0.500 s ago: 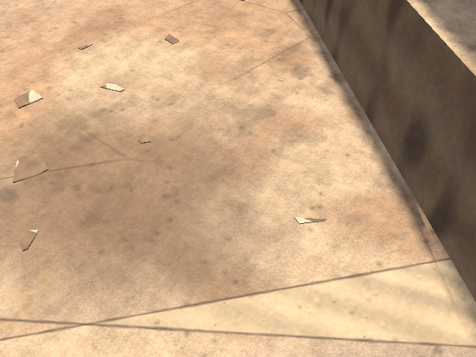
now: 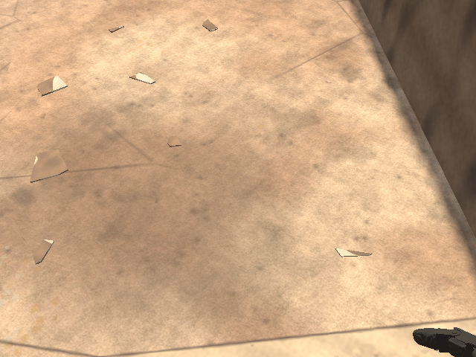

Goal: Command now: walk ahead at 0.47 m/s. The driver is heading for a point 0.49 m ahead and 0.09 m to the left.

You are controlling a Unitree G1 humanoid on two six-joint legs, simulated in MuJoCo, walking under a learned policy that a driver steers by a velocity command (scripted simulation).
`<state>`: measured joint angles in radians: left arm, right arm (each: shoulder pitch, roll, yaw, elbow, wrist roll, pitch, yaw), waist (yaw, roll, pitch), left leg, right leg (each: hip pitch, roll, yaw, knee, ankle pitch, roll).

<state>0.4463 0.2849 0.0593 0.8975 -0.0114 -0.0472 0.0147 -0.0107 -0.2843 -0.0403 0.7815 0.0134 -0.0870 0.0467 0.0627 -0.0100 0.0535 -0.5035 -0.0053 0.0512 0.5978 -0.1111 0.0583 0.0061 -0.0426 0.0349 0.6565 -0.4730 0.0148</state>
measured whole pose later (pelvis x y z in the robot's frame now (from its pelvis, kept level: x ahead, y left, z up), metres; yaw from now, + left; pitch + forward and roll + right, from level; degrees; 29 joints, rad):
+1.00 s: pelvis +0.45 -0.01 +0.02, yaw +3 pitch +0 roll -1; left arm 0.16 0.25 0.02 0.94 0.02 -0.04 0.00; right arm 0.13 -0.25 -0.04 0.87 -0.01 0.01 -0.02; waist 0.02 -0.01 0.01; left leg -0.32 0.03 -0.02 0.51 -0.19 0.00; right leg -0.17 0.00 -0.07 0.46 -0.28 0.00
